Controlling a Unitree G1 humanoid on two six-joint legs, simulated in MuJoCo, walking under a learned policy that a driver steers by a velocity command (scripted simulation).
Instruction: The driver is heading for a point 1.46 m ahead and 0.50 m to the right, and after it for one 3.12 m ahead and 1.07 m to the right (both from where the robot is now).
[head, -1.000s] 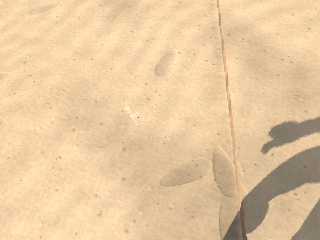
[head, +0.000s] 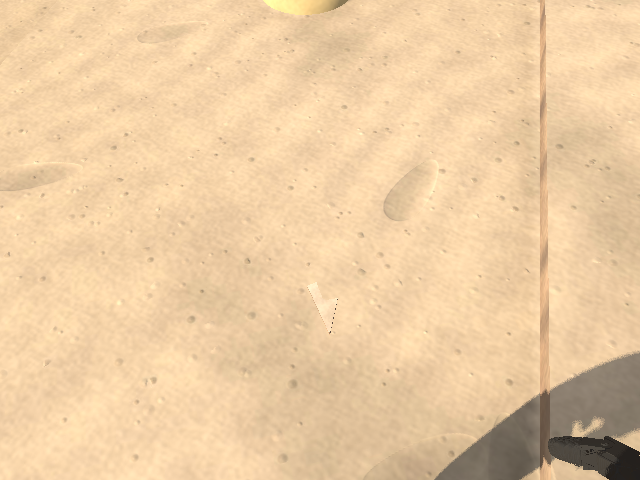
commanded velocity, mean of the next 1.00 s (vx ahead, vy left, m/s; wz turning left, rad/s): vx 0.50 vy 0.00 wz -0.40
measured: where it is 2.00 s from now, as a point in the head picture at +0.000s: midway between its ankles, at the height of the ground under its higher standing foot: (421, 335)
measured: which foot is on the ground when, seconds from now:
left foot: up 0.00-0.06, down 0.08-0.66, up 0.68-1.00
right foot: down 0.00-0.08, up 0.10-0.62, down 0.64-1.00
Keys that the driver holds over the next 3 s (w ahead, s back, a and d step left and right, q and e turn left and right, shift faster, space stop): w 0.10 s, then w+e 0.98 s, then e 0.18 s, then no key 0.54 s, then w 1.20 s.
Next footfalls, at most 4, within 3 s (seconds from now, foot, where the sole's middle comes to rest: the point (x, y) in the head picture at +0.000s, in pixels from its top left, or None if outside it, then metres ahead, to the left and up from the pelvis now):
0.08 left None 0.24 0.13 -0.77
0.64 right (434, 451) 0.52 -0.12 -0.77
1.12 left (396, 312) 0.85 -0.03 -0.77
1.54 right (479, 348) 0.77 -0.22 -0.77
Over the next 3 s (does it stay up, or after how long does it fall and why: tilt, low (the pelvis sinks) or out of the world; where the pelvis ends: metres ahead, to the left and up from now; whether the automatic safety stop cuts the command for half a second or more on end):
stays up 1.18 -0.38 0.00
